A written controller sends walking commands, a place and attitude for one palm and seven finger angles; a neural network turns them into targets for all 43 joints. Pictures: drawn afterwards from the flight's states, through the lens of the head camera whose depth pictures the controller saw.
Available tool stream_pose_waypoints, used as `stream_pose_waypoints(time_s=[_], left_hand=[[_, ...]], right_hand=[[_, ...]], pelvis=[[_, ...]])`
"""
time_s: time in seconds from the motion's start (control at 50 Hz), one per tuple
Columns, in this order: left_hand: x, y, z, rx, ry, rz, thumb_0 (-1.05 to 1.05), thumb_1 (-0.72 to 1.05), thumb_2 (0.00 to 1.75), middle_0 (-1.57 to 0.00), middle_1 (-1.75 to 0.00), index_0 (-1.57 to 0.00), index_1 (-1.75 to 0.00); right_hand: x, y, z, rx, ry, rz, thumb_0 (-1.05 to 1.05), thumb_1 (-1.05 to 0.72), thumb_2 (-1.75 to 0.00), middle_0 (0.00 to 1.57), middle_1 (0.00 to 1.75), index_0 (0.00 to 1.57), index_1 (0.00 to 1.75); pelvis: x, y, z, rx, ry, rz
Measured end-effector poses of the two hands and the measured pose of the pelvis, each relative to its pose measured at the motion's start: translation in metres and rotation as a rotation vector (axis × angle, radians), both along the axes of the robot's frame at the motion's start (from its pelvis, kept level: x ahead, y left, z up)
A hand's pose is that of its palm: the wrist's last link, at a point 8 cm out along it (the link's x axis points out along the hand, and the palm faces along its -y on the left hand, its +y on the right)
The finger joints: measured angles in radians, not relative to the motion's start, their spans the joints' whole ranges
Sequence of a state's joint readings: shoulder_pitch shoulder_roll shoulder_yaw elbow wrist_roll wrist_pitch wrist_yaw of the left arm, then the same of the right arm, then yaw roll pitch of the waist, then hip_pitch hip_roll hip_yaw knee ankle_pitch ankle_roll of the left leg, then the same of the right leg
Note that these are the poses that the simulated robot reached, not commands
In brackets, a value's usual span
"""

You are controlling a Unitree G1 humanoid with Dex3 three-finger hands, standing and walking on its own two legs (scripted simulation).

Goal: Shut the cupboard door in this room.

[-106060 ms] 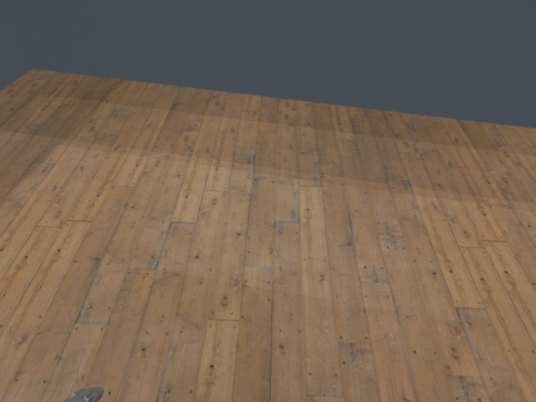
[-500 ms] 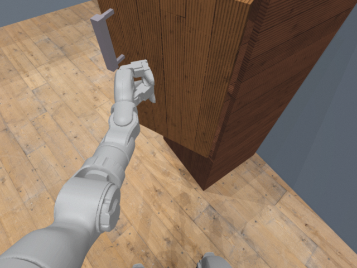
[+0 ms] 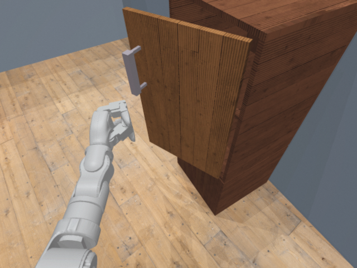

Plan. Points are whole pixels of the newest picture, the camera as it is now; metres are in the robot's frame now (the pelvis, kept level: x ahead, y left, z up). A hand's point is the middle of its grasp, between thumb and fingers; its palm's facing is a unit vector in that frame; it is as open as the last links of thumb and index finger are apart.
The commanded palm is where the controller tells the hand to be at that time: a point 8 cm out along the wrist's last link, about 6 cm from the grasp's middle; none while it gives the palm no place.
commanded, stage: draw the hand back to the body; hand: left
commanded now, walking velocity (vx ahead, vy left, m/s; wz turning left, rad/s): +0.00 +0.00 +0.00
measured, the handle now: (136, 71) +0.67 +0.14 +0.08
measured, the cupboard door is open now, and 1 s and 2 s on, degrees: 25 25 25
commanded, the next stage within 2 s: step back with the hand held close in 1.16 s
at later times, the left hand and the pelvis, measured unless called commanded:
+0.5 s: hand (50, 177) +0.25 +0.22 +0.15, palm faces +0.30 -0.91 -0.28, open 4.0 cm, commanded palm +0.21 +0.26 +0.17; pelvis +0.01 +0.01 +0.02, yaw +2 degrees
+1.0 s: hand out of the picture +0.18 +0.29 +0.17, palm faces +0.53 -0.75 -0.39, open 7.2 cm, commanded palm +0.14 +0.32 +0.19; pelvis +0.01 +0.01 +0.02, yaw +2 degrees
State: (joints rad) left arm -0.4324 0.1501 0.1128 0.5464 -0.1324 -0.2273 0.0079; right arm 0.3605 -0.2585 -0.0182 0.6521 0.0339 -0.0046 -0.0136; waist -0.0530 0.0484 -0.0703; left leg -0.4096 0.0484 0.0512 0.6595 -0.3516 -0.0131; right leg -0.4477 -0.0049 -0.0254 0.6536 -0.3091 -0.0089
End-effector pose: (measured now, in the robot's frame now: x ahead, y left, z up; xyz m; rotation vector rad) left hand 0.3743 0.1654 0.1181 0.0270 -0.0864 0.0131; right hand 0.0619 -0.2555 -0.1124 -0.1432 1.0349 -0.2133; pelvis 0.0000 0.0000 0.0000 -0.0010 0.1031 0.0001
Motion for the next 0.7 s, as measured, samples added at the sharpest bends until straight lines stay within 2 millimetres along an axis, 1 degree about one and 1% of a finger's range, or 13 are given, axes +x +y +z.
stream_pose_waypoints(time_s=[0.1,0.18,0.24,0.3,0.34,0.4,0.5,0.6,0.7], left_hand=[[-0.033,0.013,0.012,-0.005,0.000,-0.016,0.01,0.90,0.90,-1.28,-1.47,-1.27,-1.47],[-0.062,0.025,0.019,0.104,-0.003,0.018,0.01,0.90,0.90,-1.22,-1.41,-1.21,-1.40],[-0.083,0.038,0.022,0.149,0.001,0.064,0.01,0.90,0.90,-1.16,-1.34,-1.15,-1.34],[-0.102,0.055,0.024,0.175,0.011,0.123,0.01,0.90,0.90,-1.09,-1.26,-1.08,-1.26],[-0.113,0.066,0.026,0.190,0.017,0.165,0.01,0.90,0.90,-1.04,-1.21,-1.03,-1.20],[-0.130,0.082,0.032,0.215,0.014,0.223,0.01,0.90,0.90,-0.96,-1.12,-0.95,-1.12],[-0.157,0.101,0.044,0.262,-0.004,0.297,0.01,0.90,0.90,-0.82,-0.97,-0.82,-0.97],[-0.178,0.117,0.054,0.309,-0.011,0.360,0.01,0.90,0.90,-0.69,-0.83,-0.68,-0.82],[-0.200,0.136,0.063,0.367,-0.013,0.427,0.01,0.90,0.90,-0.55,-0.68,-0.55,-0.67]], right_hand=[[0.055,0.005,0.020,-0.010,-0.177,0.060,0.01,-0.91,-0.90,0.20,0.30,0.20,0.30],[0.095,0.018,0.043,-0.012,-0.293,0.092,0.01,-0.91,-0.90,0.20,0.30,0.20,0.30],[0.117,0.030,0.058,-0.011,-0.348,0.129,0.01,-0.91,-0.90,0.20,0.30,0.20,0.30],[0.132,0.042,0.067,-0.007,-0.374,0.172,0.01,-0.91,-0.90,0.20,0.30,0.20,0.30],[0.138,0.050,0.070,-0.002,-0.379,0.199,0.01,-0.91,-0.90,0.20,0.30,0.20,0.30],[0.142,0.060,0.069,0.010,-0.374,0.229,0.01,-0.91,-0.90,0.20,0.30,0.20,0.30],[0.138,0.069,0.059,0.031,-0.340,0.251,0.01,-0.91,-0.90,0.20,0.30,0.20,0.30],[0.130,0.071,0.049,0.038,-0.300,0.246,0.01,-0.91,-0.90,0.20,0.30,0.21,0.30],[0.123,0.065,0.044,0.032,-0.282,0.224,0.01,-0.91,-0.90,0.20,0.30,0.21,0.30]], pelvis=[[-0.002,0.002,0.004,0.004,-0.049,0.007],[-0.003,0.002,0.010,0.009,-0.096,0.009],[-0.003,0.002,0.014,0.008,-0.124,0.015],[-0.002,0.003,0.018,0.005,-0.146,0.023],[-0.001,0.003,0.019,0.004,-0.156,0.028],[0.002,0.005,0.021,0.002,-0.168,0.034],[0.007,0.009,0.022,0.002,-0.179,0.039],[0.010,0.011,0.022,0.002,-0.184,0.040],[0.013,0.012,0.021,0.001,-0.182,0.036]])
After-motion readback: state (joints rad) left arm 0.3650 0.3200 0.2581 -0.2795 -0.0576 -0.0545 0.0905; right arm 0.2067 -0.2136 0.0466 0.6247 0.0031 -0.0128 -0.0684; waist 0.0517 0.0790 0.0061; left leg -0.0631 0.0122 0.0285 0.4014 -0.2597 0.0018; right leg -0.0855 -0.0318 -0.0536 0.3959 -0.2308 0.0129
